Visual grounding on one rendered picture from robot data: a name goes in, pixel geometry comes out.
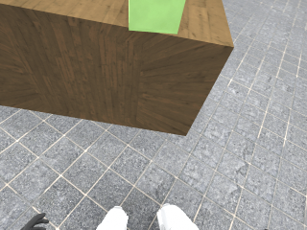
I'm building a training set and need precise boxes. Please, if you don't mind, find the carton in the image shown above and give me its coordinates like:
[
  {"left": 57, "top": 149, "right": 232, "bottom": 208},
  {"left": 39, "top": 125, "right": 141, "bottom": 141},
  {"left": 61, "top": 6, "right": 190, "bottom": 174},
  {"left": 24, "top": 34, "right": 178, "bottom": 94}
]
[{"left": 129, "top": 0, "right": 186, "bottom": 35}]

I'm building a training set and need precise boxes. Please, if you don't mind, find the left robot shin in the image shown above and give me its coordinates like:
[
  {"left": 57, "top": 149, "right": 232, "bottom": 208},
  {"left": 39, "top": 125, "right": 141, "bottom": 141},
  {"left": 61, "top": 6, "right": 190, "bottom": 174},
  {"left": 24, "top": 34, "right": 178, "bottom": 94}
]
[{"left": 113, "top": 206, "right": 123, "bottom": 210}]

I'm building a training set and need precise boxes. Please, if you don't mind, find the left robot thigh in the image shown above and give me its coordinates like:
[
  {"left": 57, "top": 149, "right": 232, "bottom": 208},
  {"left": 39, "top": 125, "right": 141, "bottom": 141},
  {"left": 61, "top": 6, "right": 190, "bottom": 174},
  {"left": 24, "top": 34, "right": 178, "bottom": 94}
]
[{"left": 96, "top": 208, "right": 129, "bottom": 230}]

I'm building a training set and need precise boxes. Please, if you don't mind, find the robot left hand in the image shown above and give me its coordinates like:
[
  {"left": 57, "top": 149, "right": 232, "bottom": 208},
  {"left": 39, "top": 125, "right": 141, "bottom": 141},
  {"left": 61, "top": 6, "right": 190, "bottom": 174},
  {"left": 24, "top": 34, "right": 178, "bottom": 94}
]
[{"left": 20, "top": 213, "right": 49, "bottom": 230}]

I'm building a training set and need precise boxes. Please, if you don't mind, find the pedestal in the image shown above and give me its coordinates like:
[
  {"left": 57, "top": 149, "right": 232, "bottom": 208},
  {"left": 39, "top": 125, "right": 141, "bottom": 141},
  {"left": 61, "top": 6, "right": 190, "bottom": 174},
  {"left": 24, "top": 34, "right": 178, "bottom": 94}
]
[{"left": 0, "top": 0, "right": 234, "bottom": 136}]

